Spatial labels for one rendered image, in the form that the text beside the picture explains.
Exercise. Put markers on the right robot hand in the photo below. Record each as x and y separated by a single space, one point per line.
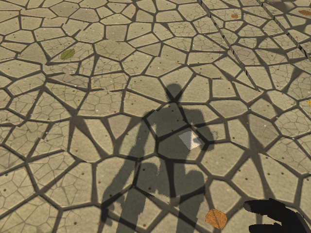
292 222

